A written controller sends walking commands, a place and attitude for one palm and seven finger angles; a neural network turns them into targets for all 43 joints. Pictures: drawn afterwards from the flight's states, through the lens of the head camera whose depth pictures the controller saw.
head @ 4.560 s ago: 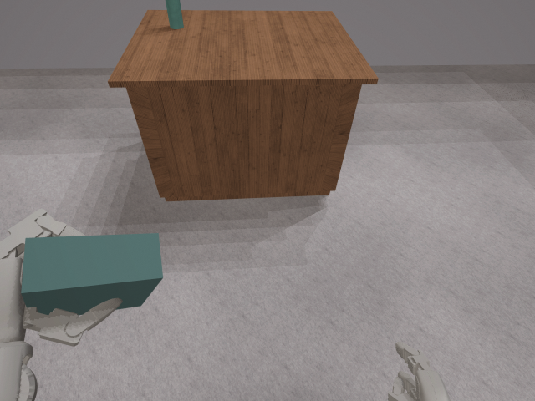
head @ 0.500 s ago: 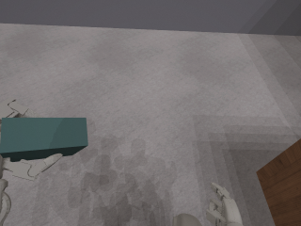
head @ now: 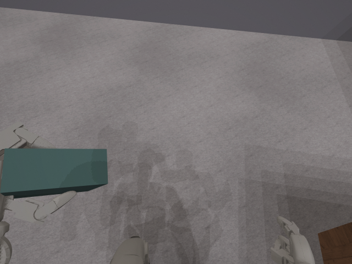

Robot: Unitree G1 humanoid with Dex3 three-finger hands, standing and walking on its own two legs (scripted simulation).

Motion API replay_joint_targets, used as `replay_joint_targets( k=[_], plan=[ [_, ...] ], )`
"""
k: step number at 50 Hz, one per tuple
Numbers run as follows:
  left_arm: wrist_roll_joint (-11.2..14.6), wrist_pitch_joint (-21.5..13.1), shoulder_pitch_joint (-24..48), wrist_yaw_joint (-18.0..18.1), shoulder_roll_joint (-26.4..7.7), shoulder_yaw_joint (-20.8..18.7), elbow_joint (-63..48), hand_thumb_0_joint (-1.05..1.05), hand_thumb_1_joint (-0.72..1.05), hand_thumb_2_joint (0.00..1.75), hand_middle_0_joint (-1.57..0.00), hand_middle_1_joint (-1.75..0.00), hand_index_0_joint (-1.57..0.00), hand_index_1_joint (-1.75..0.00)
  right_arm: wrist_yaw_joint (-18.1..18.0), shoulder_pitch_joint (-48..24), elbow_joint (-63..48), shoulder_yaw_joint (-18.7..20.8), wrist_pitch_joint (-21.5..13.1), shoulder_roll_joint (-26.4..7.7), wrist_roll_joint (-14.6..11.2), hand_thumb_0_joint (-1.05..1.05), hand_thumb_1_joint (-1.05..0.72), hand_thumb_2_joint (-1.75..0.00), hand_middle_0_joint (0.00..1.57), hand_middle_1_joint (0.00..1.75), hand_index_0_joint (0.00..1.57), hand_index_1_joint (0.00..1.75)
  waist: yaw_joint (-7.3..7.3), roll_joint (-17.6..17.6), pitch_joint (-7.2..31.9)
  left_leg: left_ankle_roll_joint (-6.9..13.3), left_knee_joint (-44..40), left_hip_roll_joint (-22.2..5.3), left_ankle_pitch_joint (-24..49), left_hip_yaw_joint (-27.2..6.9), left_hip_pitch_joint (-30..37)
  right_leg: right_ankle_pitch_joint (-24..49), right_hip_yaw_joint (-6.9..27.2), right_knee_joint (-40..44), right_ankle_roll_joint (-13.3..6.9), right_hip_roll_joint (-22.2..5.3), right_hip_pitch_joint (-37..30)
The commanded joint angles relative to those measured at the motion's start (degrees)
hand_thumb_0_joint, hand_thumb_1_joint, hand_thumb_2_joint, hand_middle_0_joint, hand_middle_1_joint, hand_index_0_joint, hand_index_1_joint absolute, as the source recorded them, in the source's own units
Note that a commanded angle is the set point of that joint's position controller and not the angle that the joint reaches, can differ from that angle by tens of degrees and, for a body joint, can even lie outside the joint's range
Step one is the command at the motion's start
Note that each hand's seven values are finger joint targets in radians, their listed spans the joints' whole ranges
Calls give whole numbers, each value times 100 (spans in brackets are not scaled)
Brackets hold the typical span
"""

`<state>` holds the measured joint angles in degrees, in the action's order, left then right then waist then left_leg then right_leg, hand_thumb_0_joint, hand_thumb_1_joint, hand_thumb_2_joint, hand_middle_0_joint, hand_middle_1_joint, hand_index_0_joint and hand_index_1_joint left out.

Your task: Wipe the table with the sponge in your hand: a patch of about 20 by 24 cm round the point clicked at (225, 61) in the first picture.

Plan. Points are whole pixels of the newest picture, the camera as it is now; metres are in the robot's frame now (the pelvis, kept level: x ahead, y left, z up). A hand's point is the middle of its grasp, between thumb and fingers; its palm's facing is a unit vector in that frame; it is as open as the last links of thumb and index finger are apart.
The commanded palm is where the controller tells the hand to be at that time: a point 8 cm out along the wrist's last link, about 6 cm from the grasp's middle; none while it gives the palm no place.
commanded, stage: turn to face it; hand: left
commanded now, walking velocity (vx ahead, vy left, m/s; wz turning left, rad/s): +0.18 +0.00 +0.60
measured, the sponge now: (70, 174) +0.24 +0.18 +0.15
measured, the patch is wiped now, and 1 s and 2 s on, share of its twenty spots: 0.00 0.00 0.00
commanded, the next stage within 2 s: none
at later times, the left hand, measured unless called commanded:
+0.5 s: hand (48, 136) +0.28 +0.22 +0.19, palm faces +0.44 -0.76 -0.48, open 9.7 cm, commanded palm +0.24 +0.25 +0.18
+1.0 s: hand (121, 127) +0.30 +0.10 +0.19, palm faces +0.17 -0.85 -0.51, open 9.7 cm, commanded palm +0.26 +0.15 +0.18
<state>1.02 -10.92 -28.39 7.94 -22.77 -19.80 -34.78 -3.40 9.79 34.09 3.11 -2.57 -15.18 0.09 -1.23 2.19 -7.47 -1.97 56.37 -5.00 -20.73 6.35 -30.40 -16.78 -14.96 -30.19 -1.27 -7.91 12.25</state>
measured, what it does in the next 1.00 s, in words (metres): steps on the spot, turning right: left foot, then right foot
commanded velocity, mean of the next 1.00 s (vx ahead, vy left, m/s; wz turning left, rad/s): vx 0.01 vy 0.00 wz -0.52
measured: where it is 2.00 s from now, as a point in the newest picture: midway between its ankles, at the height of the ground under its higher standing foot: outside the picture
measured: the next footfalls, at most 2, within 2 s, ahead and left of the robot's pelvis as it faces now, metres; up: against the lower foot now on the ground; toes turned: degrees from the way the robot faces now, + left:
left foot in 0.14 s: +0.12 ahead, +0.14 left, +0.00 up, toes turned +13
right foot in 0.52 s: +0.15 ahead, -0.11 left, +0.00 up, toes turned -10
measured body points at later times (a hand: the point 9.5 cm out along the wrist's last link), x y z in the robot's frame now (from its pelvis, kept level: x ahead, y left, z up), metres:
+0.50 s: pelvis +0.07 -0.02 -0.01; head +0.10 -0.05 +0.43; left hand +0.25 +0.25 +0.21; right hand +0.28 -0.18 -0.11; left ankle +0.09 +0.13 -0.74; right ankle +0.11 -0.10 -0.74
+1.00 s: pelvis +0.02 -0.06 +0.00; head +0.04 -0.10 +0.45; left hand +0.29 +0.15 +0.22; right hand +0.10 -0.37 -0.10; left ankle +0.05 +0.11 -0.66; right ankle +0.11 -0.10 -0.74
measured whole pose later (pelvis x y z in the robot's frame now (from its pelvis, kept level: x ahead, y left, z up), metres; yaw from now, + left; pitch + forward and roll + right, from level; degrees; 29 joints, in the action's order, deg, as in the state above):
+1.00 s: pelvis +0.02 -0.06 +0.00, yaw -18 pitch +1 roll +4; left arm 4.3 -12.7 -29.0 8.6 -24.0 -24.8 -28.0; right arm -0.6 9.6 33.6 3.8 3.1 -16.8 -0.8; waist 0.0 -0.1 -1.8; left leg -5.0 60.6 -0.9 -23.4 -1.3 -27.0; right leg -1.2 4.7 -21.2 -7.7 8.4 20.5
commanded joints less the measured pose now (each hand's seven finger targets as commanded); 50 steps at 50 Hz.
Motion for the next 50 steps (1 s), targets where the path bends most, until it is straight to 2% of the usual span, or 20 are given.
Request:
replay_joint_targets(
  k=[1, 4, 5, 6, 7, 8, 9, 11, 12, 14, 20, 24, 25, 26, 27, 29, 32, 35, 41, 50],
  plan=[
    [194, -377, -341, 400, -1052, -1342, -1487, 0, 10, 130, -120, -160, -120, -160, 19, -362, -1138, 33, -255, -43, 22, 0, -90, -90, 20, 30, 20, 30, 406, 530, 1425, 34, -1495, 66, -50, 482, 271, 3177, 791, 515, -566, -1483, -1144],
    [257, -324, -348, 435, -924, -1280, -1228, 0, 10, 130, -120, -160, -120, -160, 2, 16, -1108, 121, -184, -112, 10, 0, -90, -90, 20, 30, 20, 30, 50, 544, 1882, 33, -2646, 548, 774, 886, 1573, 3287, 163, -959, -147, -1173, -838],
    [257, -370, -216, 431, -849, -1187, -1240, 0, 10, 130, -120, -160, -120, -160, -42, 64, -1107, 170, -168, -193, -16, 0, -90, -90, 20, 30, 20, 30, -90, -54, 2038, 184, -2998, 405, 1207, 522, 2532, 2850, 108, -2027, 91, -902, -162],
    [253, -503, -159, 425, -740, -1094, -1376, 0, 10, 130, -120, -160, -120, -160, -61, -52, -1134, 202, -165, -317, -27, 0, -90, -90, 20, 30, 20, 30, -41, -1503, 2119, 799, -3205, -788, 2739, -1177, 3421, 37, 150, -3284, 411, -105, 1090],
    [239, -608, -238, 421, -828, -1054, -1312, 0, 10, 130, -120, -160, -120, -160, -43, -35, -1116, 158, -236, -373, -58, 0, -90, -90, 20, 30, 20, 30, 63, -2298, 2127, 1588, -3249, -2133, 5099, -3090, 3876, -2350, 746, -4234, 423, 379, 2198],
    [92, -650, 142, 388, -1165, -1182, -1191, 0, 10, 130, -120, -160, -120, -160, 35, -25, -1054, 98, -272, -341, -66, 0, -90, -90, 20, 30, 20, 30, 2, -1321, 1865, 1718, -3288, -2209, 4965, -3028, 3592, -2187, 1338, -4621, 276, 349, 2500],
    [90, -571, 107, 263, -1125, -1128, -625, 0, 10, 130, -120, -160, -120, -160, 31, -140, -914, 88, -269, -436, -65, 0, -90, -90, 20, 30, 20, 30, 50, -920, 1652, 1580, -3373, -2098, 4063, -2533, 2920, -1699, 1468, -4511, 295, 114, 2470],
    [72, -560, 552, 210, -1059, -1038, -1150, 0, 10, 130, -120, -160, -120, -160, 48, -177, -816, 141, -264, -420, -102, 0, -90, -90, 20, 30, 20, 30, 52, -1104, 1427, 1429, -3442, -1741, 3408, -1654, 2558, -1114, 1385, -3942, 380, 67, 2355],
    [33, -588, 814, 203, -1030, -931, -1608, 0, 10, 130, -120, -160, -120, -160, 49, -282, -805, 72, -321, -356, -89, 0, -90, -90, 20, 30, 20, 30, 136, -1541, 1458, 1199, -3422, -1461, 3445, -978, 2563, -817, 1254, -3518, 381, 87, 2167],
    [53, -577, 805, 174, -850, -645, -1952, 0, 10, 130, -120, -160, -120, -160, 92, -280, -822, -50, -492, -250, -36, 0, -90, -90, 20, 30, 20, 30, 163, -1903, 1437, 900, -3637, -1223, 3216, -433, 2117, -368, 1007, -2831, 389, 271, 1552],
    [71, -346, 878, 127, -659, -613, -758, 0, 10, 130, -120, -160, -120, -160, 116, -212, -775, -98, -732, -247, 16, 0, -90, -90, 20, 30, 20, 30, 207, -1604, 1199, 691, -3654, -1725, 2303, -162, 1872, -443, 775, -1458, 485, 517, 894],
    [68, -206, 1000, 35, -583, -584, 1, 0, 10, 130, -120, -160, -120, -160, 132, -214, -808, -76, -576, -206, -38, 0, -90, -90, 20, 30, 20, 30, 262, -920, 1234, 294, -2385, -1466, 1654, 226, 1850, 403, 691, -40, 453, 685, 210],
    [42, -199, 1176, 8, -660, -564, 61, 0, 10, 130, -120, -160, -120, -160, 143, -172, -807, -82, -532, -144, -61, 0, -90, -90, 20, 30, 20, 30, 223, -206, 1269, 144, -1469, -1111, 1204, 418, 1746, 1229, 1145, 519, 294, 375, 46],
    [19, -190, 1264, 23, -901, -649, 84, 0, 10, 130, -120, -160, -120, -160, 125, -258, -909, -125, -502, -4, -75, 0, -90, -90, 20, 30, 20, 30, 211, 1310, 1271, -84, -237, -380, -618, 447, 677, 3450, 2726, 731, -186, -515, -519],
    [44, -107, 1003, 56, -892, -734, 313, 0, 10, 130, -120, -160, -120, -160, 120, -472, -990, -196, -499, 39, -26, 0, -90, -90, 20, 30, 20, 30, 265, 1779, 1290, -242, 742, 171, -1867, -59, -262, 5055, 3838, 779, -650, -1208, -774],
    [162, -101, 926, 53, -890, -759, -95, 0, 10, 130, -120, -160, -120, -160, 174, -512, -980, -109, -370, -86, -105, 0, -90, -90, 20, 30, 20, 30, 231, 1359, 1471, -291, 1586, 32, -1046, -737, -115, 4034, 3752, 920, -276, -1066, -602],
    [222, -311, 499, 146, -1036, -959, -954, 0, 10, 130, -120, -160, -120, -160, 185, -757, -918, -269, -133, 44, -55, 0, -90, -90, 20, 30, 20, 30, 245, 78, 1905, -379, 1980, 105, -418, -746, -554, 4071, 3092, 467, -487, -681, -1290],
    [288, -493, 216, 240, -1239, -1235, -1447, 0, 10, 130, -120, -160, -120, -160, 188, -725, -957, -119, -70, -135, -21, 0, -90, -90, 20, 30, 20, 30, 264, -187, 2129, -335, 2209, 258, -203, -782, -761, 3626, 3158, 639, -270, -552, -1514],
    [416, -534, -412, 287, -1184, -1545, -814, 0, 10, 130, -120, -160, -120, -160, 259, -648, -909, 103, 68, -350, -35, 0, -90, -90, 20, 30, 20, 30, 292, -201, 2034, -342, 1721, 246, -97, -945, -817, 2798, 3585, 1033, -125, -425, -1382],
    [328, -421, 170, 165, -814, -877, -185, 0, 10, 130, -120, -160, -120, -160, 278, -497, -1037, 68, 337, -568, -88, 0, -90, -90, 20, 30, 20, 30, 316, 520, 1647, -215, -165, 463, -403, -678, 310, -311, 3980, 2120, 195, 4, -174]
  ],
)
